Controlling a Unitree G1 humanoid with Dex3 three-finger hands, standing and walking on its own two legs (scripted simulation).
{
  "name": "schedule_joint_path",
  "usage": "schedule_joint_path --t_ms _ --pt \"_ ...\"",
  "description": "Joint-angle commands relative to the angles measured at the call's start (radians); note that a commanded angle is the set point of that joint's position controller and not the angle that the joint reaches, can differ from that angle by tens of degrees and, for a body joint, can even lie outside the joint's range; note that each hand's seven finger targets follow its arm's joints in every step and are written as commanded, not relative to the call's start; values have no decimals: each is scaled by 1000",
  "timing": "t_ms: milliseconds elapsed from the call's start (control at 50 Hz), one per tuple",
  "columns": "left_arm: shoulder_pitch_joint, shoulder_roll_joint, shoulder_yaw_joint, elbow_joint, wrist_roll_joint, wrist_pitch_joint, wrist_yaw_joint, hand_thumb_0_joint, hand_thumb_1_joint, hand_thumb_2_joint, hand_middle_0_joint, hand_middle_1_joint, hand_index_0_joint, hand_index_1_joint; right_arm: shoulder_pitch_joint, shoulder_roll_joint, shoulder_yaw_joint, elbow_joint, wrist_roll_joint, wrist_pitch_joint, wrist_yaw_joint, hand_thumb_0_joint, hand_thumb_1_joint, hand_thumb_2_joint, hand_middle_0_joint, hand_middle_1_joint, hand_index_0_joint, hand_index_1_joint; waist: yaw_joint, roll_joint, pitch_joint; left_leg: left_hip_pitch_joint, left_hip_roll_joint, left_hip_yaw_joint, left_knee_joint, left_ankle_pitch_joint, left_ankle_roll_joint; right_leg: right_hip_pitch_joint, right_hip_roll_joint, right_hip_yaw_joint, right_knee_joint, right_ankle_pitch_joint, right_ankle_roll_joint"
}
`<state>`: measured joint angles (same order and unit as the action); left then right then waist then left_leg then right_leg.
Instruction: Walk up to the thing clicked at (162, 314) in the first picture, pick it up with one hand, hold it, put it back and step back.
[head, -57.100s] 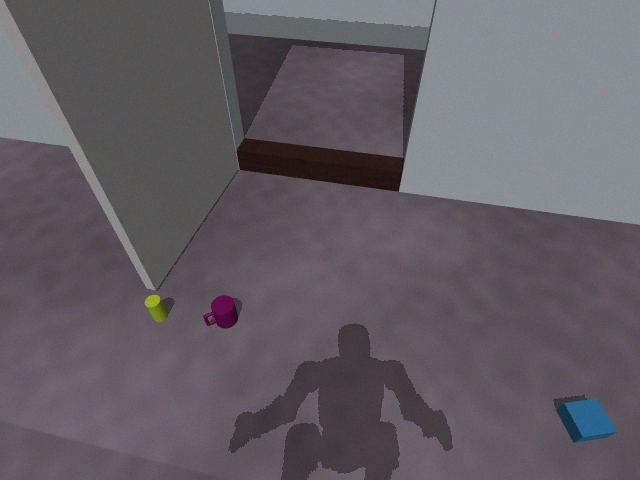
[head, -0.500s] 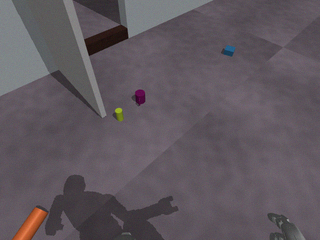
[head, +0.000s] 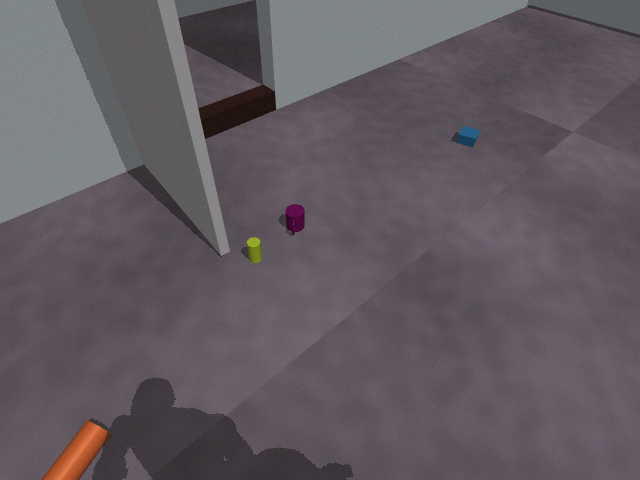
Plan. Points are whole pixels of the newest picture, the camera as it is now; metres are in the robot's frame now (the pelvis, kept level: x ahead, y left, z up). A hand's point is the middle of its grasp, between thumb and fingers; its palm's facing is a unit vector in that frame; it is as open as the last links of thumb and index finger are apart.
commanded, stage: step back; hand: left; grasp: from above
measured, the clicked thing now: (254, 250) +1.11 +0.23 -0.72
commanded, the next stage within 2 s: stand in 0.62 s
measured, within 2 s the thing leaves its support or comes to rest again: neither
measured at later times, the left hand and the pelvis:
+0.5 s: hand out of the picture +0.14 +0.25 -0.15, palm faces +0.06 -0.93 -0.35, open 7.4 cm; pelvis +0.04 -0.01 -0.01, yaw +2 degrees
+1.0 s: hand out of the picture +0.13 +0.26 -0.14, palm faces +0.01 -0.94 -0.33, open 7.4 cm; pelvis +0.06 +0.00 +0.01, yaw +1 degrees
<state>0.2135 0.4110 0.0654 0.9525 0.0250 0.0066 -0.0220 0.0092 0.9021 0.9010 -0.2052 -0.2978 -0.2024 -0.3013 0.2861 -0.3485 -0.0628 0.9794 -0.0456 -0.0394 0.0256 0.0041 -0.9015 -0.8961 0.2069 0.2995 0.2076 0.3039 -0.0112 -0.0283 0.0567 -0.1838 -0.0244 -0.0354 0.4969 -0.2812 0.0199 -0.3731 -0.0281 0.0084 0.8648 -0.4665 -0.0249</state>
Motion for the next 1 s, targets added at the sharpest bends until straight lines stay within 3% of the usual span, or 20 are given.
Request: schedule_joint_path --t_ms 0,40,80,100,120,140,160,180,220,340,380,400,420,440,460,500,540,600,680,980 --pt "-67 155 46 -83 -2 -37 7 0 900 900 -200 -300 -200 -300 -29 -287 -66 -77 10 -20 -27 0 -900 -900 200 300 200 300 -14 201 21 10 228 -262 -194 48 163 -61 -5 -29 -111 55 10" --pt "-60 147 48 -66 -4 -45 13 0 900 900 -200 -300 -200 -300 -76 -267 -53 -88 15 -7 -29 0 -900 -900 200 300 200 300 9 202 1 -95 204 -188 -127 120 140 96 15 -53 -240 119 6" --pt "16 130 48 -26 -7 -56 25 0 900 900 -200 -300 -200 -300 -119 -216 -28 -93 31 8 -31 0 -900 -900 200 300 200 300 68 161 -49 -155 147 -102 28 187 82 279 44 -70 -427 269 1" --pt "41 158 57 -14 -1 -60 33 0 900 900 -200 -300 -200 -300 -108 -178 -13 -99 41 11 -35 0 -900 -900 200 300 200 300 80 98 -94 -209 112 -86 114 160 44 381 -4 -4 -428 330 -15" --pt "51 216 72 -15 12 -64 40 0 900 900 -200 -300 -200 -300 -91 -138 3 -109 48 10 -40 0 -900 -900 200 300 200 300 81 -60 -116 -311 17 -65 253 32 8 428 -151 217 -481 344 -53" --pt "-7 259 74 -40 12 -65 42 0 900 900 -200 -300 -200 -300 -58 -129 8 -101 44 18 -49 0 -900 -900 200 300 200 300 61 -133 -115 -318 -28 -68 331 -283 -11 347 -338 434 -582 225 -142" --pt "-102 282 72 -60 10 -62 36 0 900 900 -200 -300 -200 -300 -24 -204 -18 -63 34 30 -56 0 -900 -900 200 300 200 300 37 -75 -80 -192 22 -89 412 -342 -14 147 -394 476 -587 63 -215" --pt "-155 254 66 -72 10 -59 34 0 900 900 -200 -300 -200 -300 -5 -223 -25 -42 32 32 -53 0 -900 -900 200 300 200 300 15 -79 -20 -162 45 -74 415 -320 -16 62 -365 429 -591 23 -220" --pt "-147 209 52 -67 3 -64 35 0 900 900 -200 -300 -200 -300 -21 -215 -16 -18 35 29 -47 0 -900 -900 200 300 200 300 18 -72 1 -215 35 -98 373 -253 -7 133 -261 283 -548 179 -151" --pt "-165 208 52 -45 -2 -59 35 0 900 900 -200 -300 -200 -300 -16 -185 -8 19 25 19 -46 0 -900 -900 200 300 200 300 17 -158 -80 -107 38 32 148 -146 -27 180 -230 139 -442 516 -129" --pt "-167 193 44 -41 -12 -48 35 0 900 900 -200 -300 -200 -300 -17 -176 -11 39 19 10 -47 0 -900 -900 200 300 200 300 -2 -122 -103 -16 20 58 -61 53 -26 176 -190 78 -347 595 -93" --pt "-174 173 36 -46 -16 -44 34 0 900 900 -200 -300 -200 -300 -15 -189 -20 44 13 7 -50 0 -900 -900 200 300 200 300 -9 -91 -123 33 45 15 -86 171 -15 156 -170 63 -302 588 -58" --pt "-166 145 26 -49 -21 -42 35 0 900 900 -200 -300 -200 -300 -39 -221 -28 39 9 5 -53 0 -900 -900 200 300 200 300 7 -3 -140 64 128 -87 -75 314 11 116 -123 33 -263 504 -23" --pt "-156 127 20 -38 -31 -37 34 0 900 900 -200 -300 -200 -300 -119 -250 -25 19 10 2 -52 0 -900 -900 200 300 200 300 41 61 -126 -4 208 -183 -97 271 54 119 -60 0 -285 319 6" --pt "-154 144 22 -13 -33 -32 35 0 900 900 -200 -300 -200 -300 -200 -278 -24 9 18 7 -45 0 -900 -900 200 300 200 300 54 90 -94 -107 224 -173 -88 143 98 178 -27 -19 -315 140 8" --pt "-142 151 20 14 -17 -43 36 0 900 900 -200 -300 -200 -300 -237 -227 -9 19 22 12 -38 0 -900 -900 200 300 200 300 59 53 -90 -130 177 -99 -51 138 53 256 -77 22 -410 237 -6" --pt "-181 182 26 11 -18 -48 33 0 900 900 -200 -300 -200 -300 -190 -210 1 35 19 10 -41 0 -900 -900 200 300 200 300 22 48 -92 -103 127 -59 -56 177 16 255 -120 71 -409 365 -23" --pt "-144 111 -9 60 -31 -44 28 0 900 900 -200 -300 -200 -300 -209 -228 4 51 35 -2 -36 0 -900 -900 200 300 200 300 32 101 -117 -7 168 -105 -123 302 18 258 -91 28 -414 431 -7" --pt "-158 134 -15 79 -28 -45 29 0 900 900 -200 -300 -200 -300 -219 -219 6 66 35 -12 -37 0 -900 -900 200 300 200 300 22 82 -132 78 171 -79 -129 475 6 285 -95 21 -438 532 3" --pt "-163 146 -31 121 -15 -50 29 0 900 900 -200 -300 -200 -300 -282 -205 9 80 39 1 -28 0 -900 -900 200 300 200 300 18 42 -91 109 163 -51 -229 307 -6 292 -113 31 -562 453 15"
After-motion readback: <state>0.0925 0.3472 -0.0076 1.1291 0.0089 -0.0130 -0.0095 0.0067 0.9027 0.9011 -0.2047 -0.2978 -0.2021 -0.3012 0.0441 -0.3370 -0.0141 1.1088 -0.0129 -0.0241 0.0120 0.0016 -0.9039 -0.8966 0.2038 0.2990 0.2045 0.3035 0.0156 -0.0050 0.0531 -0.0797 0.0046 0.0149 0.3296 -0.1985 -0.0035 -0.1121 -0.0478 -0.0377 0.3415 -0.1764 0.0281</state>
